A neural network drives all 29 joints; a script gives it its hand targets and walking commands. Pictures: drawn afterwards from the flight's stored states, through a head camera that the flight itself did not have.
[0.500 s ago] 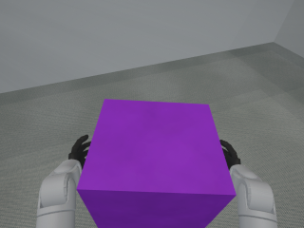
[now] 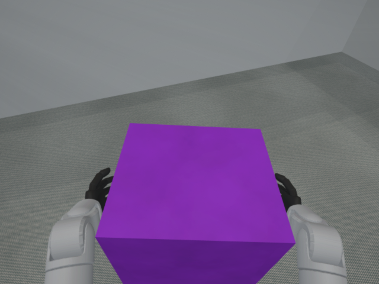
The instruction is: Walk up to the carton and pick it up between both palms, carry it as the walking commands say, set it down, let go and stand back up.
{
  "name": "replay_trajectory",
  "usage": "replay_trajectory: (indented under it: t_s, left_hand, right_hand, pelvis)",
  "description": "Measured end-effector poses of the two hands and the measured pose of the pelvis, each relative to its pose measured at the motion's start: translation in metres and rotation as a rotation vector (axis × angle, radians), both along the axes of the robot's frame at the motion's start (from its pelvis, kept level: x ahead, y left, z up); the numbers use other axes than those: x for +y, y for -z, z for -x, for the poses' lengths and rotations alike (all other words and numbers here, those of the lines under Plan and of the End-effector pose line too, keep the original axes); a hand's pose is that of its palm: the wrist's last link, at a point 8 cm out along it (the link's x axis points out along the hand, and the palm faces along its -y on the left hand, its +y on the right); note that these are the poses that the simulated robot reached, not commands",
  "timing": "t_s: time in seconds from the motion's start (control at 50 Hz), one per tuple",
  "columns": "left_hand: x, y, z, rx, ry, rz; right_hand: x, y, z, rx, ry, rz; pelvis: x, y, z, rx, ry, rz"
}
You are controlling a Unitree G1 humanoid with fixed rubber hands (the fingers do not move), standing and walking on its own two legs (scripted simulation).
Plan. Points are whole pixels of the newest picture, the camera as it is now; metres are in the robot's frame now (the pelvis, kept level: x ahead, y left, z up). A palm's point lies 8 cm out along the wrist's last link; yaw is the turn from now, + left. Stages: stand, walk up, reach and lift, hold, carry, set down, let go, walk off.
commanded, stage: carry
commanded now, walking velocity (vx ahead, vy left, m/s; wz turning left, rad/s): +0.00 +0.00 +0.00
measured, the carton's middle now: (191, 209) +0.28 +0.00 -0.01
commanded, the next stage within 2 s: hold in 0.10 s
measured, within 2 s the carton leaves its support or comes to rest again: neither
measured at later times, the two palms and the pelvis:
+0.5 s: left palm (102, 200) +0.27 +0.19 +0.06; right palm (292, 201) +0.27 -0.20 +0.06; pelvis +0.01 -0.01 +0.01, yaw -3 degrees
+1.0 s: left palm (106, 197) +0.30 +0.19 +0.02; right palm (280, 197) +0.30 -0.20 +0.02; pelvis +0.04 -0.01 +0.01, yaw -2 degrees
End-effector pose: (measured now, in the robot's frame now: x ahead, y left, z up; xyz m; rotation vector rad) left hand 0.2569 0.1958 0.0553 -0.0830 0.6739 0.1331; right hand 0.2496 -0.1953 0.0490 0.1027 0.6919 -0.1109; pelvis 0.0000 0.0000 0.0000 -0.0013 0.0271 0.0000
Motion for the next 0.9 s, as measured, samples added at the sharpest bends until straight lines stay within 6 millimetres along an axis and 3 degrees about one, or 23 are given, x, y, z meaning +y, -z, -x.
replay_trajectory:
  t_s: [0.16, 0.26, 0.34, 0.48, 0.74, 0.9]
  left_hand:
    - [0.001, 0.003, 0.001, 0.020, -0.007, 0.002]
    - [-0.004, 0.028, 0.003, 0.097, 0.061, -0.059]
    - [-0.009, 0.021, -0.001, 0.034, 0.092, -0.082]
    - [-0.010, 0.001, -0.011, -0.044, 0.062, -0.079]
    - [0.000, 0.011, -0.002, 0.044, 0.015, -0.101]
    - [-0.005, 0.022, -0.035, 0.033, 0.049, -0.031]
  right_hand:
    - [0.001, 0.003, -0.001, 0.021, 0.002, -0.004]
    - [-0.005, 0.027, 0.006, 0.089, -0.003, -0.002]
    - [-0.010, 0.018, 0.007, 0.028, -0.043, 0.069]
    - [-0.011, -0.006, -0.014, -0.051, -0.085, 0.105]
    - [-0.001, 0.022, -0.020, 0.029, -0.087, 0.018]
    - [-0.007, 0.020, -0.038, 0.029, -0.044, 0.066]
  pelvis:
    - [0.000, -0.001, -0.002, -0.009, 0.001, -0.002]
    - [-0.001, -0.009, -0.003, -0.099, -0.006, -0.002]
    - [-0.003, -0.011, -0.006, -0.115, 0.010, -0.009]
    - [-0.008, -0.013, -0.010, -0.135, 0.044, -0.014]
    - [-0.014, -0.014, -0.027, -0.164, 0.037, -0.013]
    - [-0.016, -0.012, -0.030, -0.124, 0.017, -0.002]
